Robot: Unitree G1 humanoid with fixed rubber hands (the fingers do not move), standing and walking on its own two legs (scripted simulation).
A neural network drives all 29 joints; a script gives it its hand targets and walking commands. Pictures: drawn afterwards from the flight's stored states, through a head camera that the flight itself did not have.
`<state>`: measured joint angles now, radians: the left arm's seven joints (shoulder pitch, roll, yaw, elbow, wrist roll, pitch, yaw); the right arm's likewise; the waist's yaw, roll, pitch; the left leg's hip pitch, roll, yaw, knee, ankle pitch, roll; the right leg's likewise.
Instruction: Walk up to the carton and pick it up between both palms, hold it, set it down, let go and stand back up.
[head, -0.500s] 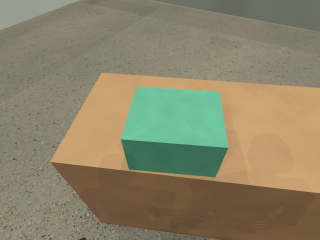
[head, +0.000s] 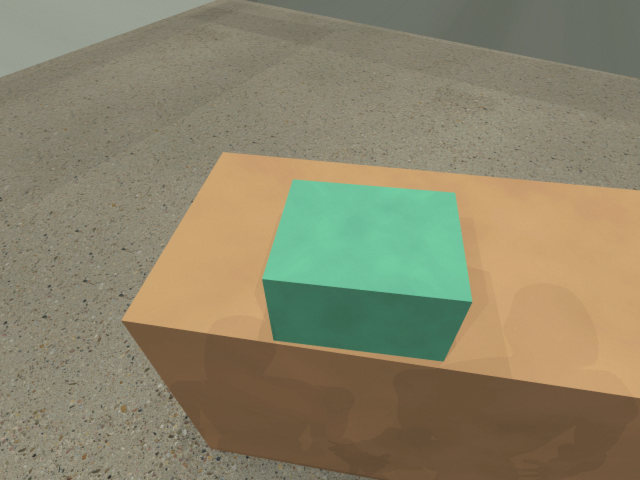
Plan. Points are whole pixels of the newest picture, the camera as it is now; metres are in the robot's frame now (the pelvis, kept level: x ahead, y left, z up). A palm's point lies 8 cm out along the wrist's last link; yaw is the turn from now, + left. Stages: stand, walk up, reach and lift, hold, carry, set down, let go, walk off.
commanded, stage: stand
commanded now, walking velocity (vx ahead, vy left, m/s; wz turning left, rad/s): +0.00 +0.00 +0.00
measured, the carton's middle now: (364, 266) +0.44 -0.04 +0.00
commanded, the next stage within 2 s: none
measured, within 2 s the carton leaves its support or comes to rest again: neither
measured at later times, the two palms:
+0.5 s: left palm out of the picture -0.05 +0.21 -0.15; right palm out of the picture -0.03 -0.22 -0.14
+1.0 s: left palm out of the picture -0.07 +0.19 -0.15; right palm out of the picture -0.05 -0.22 -0.15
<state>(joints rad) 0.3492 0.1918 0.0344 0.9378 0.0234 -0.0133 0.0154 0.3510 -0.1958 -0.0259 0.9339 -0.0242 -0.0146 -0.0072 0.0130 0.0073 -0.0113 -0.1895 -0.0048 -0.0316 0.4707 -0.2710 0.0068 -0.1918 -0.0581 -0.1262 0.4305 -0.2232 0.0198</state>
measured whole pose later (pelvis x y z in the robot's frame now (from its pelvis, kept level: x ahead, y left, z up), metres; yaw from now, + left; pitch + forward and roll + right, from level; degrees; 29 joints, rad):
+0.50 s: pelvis -0.01 +0.00 +0.00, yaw +1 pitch -1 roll +0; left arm 0.36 0.14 0.02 1.12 0.02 0.00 0.03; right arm 0.36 -0.15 0.00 1.07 -0.02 -0.01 -0.02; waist 0.01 0.00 0.00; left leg -0.18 -0.01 -0.04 0.44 -0.24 0.01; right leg -0.19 -0.07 -0.13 0.42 -0.20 0.02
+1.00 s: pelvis -0.02 -0.01 +0.00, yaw +1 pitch -1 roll +0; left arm 0.36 0.11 0.01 1.17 0.02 0.00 0.03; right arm 0.35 -0.12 0.01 1.13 -0.01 -0.01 -0.03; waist 0.01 0.00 0.01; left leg -0.20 0.00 -0.05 0.45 -0.23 -0.01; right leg -0.21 -0.06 -0.14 0.43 -0.20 0.00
